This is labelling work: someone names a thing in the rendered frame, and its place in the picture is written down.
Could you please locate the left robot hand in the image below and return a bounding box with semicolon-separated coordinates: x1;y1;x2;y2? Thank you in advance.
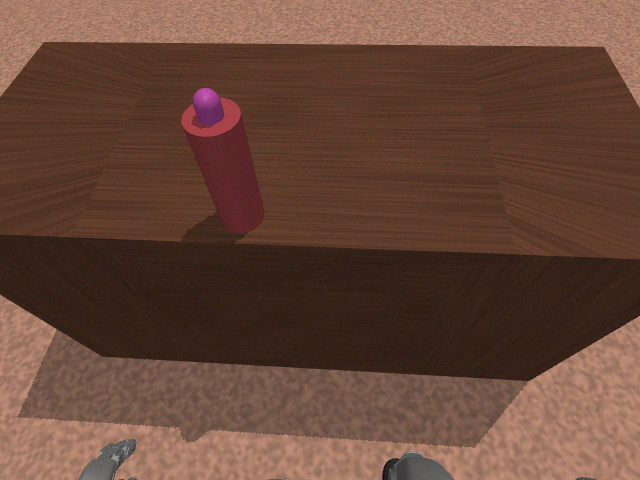
78;439;137;480

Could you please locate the right robot foot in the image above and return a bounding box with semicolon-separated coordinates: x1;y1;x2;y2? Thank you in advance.
382;458;399;480

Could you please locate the bottle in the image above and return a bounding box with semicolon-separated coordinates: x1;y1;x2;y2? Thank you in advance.
181;88;265;233

